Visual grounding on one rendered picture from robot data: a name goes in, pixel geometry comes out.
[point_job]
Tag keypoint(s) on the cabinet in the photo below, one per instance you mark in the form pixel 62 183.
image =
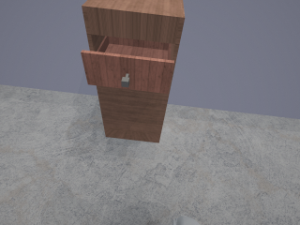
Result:
pixel 134 114

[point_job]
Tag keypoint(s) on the right robot thigh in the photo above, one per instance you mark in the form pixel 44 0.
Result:
pixel 184 221

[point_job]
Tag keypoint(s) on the handle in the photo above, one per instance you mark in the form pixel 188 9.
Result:
pixel 125 81

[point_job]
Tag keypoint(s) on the drawer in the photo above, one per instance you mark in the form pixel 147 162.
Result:
pixel 147 63

